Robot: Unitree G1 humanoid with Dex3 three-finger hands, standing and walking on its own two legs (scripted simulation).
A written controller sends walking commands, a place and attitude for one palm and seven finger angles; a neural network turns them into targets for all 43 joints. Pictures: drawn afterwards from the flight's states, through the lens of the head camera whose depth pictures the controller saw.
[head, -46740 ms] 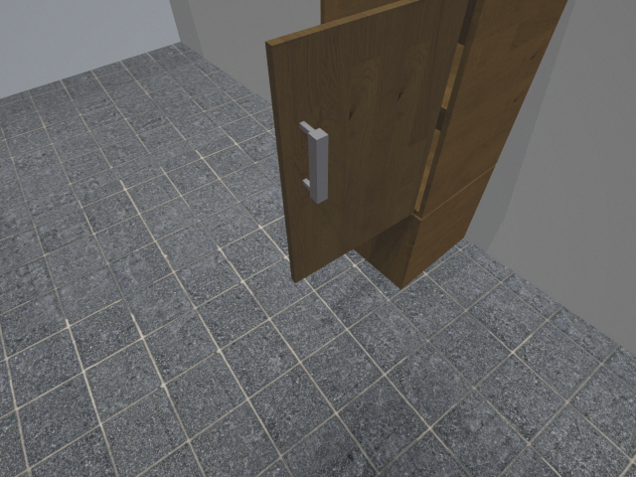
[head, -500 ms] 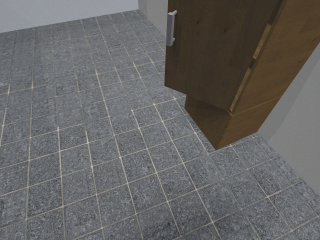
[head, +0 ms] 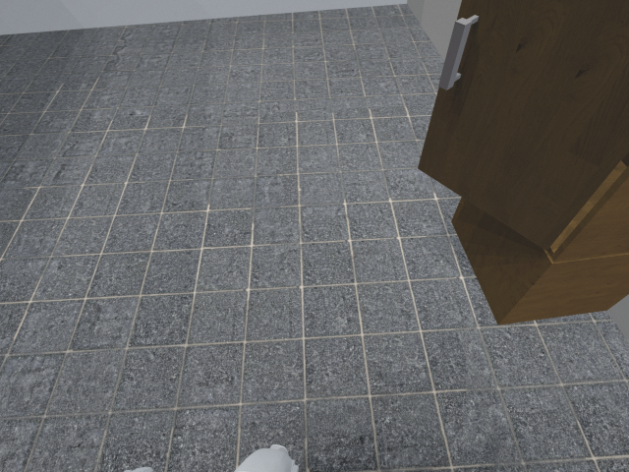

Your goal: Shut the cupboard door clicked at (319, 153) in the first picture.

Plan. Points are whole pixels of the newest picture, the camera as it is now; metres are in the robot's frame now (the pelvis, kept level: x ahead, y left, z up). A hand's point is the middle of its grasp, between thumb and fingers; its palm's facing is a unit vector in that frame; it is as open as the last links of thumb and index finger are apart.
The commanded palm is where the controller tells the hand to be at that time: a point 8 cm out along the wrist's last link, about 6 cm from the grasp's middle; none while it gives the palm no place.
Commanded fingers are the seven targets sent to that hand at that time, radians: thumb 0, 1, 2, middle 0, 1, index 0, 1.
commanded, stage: walk to a spot facing it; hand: left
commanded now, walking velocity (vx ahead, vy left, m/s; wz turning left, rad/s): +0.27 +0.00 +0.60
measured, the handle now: (459, 52) +0.92 -0.28 +0.04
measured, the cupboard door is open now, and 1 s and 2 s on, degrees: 34 34 34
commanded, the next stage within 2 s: turn to face it in 0.90 s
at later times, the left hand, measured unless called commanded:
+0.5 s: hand out of the picture +0.05 +0.25 -0.18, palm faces +0.38 -0.89 -0.25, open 7.4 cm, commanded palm none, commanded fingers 0.00 0.90 0.90 -0.20 -0.30 -0.20 -0.30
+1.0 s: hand (176, 423) +0.20 +0.23 -0.16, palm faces +0.63 -0.74 -0.22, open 7.2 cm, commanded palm none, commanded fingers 0.00 0.90 0.90 -0.20 -0.30 -0.20 -0.30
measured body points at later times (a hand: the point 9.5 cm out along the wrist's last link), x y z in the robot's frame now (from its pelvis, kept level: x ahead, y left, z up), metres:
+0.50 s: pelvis +0.12 +0.04 -0.01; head +0.16 +0.07 +0.44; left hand +0.04 +0.30 -0.16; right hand +0.31 -0.14 -0.14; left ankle +0.12 +0.17 -0.74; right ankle +0.15 -0.09 -0.67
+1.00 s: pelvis +0.30 +0.06 +0.01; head +0.34 +0.09 +0.45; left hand +0.17 +0.27 -0.14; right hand +0.51 -0.08 -0.14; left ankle +0.27 +0.19 -0.69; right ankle +0.31 -0.03 -0.74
